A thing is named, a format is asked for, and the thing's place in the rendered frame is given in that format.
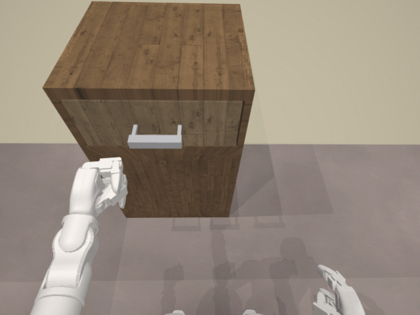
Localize left robot hand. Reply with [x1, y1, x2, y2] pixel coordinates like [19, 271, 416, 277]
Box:
[69, 157, 128, 220]

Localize handle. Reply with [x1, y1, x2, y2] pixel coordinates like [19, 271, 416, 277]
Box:
[127, 125, 182, 149]

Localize drawer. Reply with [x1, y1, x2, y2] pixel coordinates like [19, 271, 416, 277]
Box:
[61, 99, 243, 146]

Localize left robot forearm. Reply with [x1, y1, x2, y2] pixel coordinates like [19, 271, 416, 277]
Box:
[30, 213, 100, 315]

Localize cabinet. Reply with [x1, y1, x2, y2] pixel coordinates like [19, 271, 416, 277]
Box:
[43, 1, 255, 218]

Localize right robot hand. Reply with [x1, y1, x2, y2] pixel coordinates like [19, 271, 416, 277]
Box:
[313, 264, 366, 315]

